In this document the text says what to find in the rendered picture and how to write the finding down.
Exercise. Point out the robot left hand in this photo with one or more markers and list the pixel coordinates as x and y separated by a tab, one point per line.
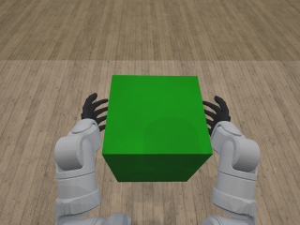
88	110

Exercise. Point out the robot right hand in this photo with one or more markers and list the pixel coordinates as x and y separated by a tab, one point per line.
222	113

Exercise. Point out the robot right forearm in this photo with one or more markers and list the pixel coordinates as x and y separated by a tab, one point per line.
238	163

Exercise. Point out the carton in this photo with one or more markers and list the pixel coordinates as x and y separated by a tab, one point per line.
156	129

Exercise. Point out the robot right upper arm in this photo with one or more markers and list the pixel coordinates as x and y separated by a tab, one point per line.
218	220

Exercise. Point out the robot left thigh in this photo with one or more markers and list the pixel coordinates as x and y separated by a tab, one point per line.
119	219

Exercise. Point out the robot left forearm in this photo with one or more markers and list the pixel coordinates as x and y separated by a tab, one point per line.
75	166

